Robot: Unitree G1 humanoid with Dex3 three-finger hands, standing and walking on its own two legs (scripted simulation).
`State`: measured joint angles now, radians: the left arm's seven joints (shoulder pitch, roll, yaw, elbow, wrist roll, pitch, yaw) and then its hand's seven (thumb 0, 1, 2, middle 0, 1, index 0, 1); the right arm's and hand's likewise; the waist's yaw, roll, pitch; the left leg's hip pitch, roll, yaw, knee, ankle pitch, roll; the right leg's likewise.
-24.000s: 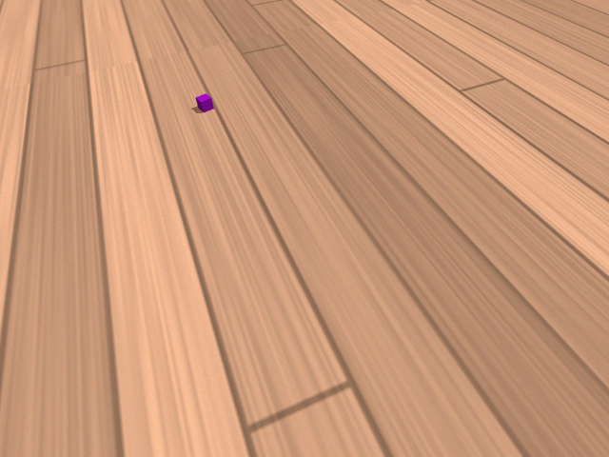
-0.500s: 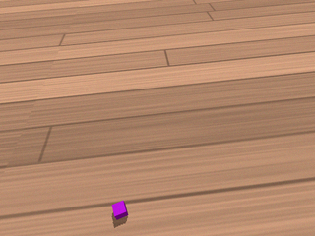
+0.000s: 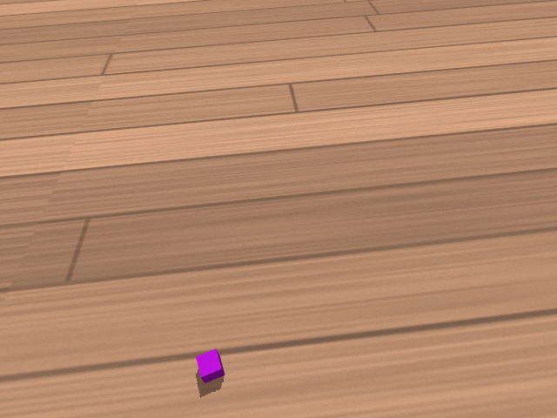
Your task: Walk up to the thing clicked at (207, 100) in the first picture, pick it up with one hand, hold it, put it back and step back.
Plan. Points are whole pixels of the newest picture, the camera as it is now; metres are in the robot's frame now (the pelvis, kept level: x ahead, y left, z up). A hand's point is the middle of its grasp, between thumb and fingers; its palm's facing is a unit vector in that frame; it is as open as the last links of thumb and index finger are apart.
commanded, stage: stand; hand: left
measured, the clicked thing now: (210, 366) +0.43 +0.28 -0.75
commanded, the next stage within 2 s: walk up in 0.70 s
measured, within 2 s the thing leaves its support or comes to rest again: neither
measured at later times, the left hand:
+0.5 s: hand out of the picture +0.06 +0.25 -0.16, palm faces -0.03 -0.94 -0.34, open 7.4 cm
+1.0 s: hand out of the picture +0.06 +0.29 -0.18, palm faces -0.03 -0.93 -0.37, open 7.4 cm
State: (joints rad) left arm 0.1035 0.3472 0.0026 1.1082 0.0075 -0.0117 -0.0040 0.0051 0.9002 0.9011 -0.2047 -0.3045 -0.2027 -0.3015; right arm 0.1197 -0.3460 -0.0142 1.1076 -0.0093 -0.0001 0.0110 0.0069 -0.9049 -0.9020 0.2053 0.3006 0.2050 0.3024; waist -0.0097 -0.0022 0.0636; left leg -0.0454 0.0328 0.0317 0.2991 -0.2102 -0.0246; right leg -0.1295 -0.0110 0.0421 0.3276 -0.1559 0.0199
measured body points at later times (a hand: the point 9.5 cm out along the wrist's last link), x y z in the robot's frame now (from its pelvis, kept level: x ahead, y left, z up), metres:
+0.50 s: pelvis -0.01 +0.00 +0.00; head +0.01 -0.01 +0.45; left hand +0.06 +0.30 -0.13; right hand +0.06 -0.31 -0.14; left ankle -0.03 +0.13 -0.75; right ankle +0.02 -0.13 -0.75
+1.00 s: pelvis -0.07 +0.03 -0.02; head +0.00 +0.04 +0.42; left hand +0.06 +0.34 -0.15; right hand +0.03 -0.31 -0.14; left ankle -0.08 +0.14 -0.74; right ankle +0.02 -0.13 -0.75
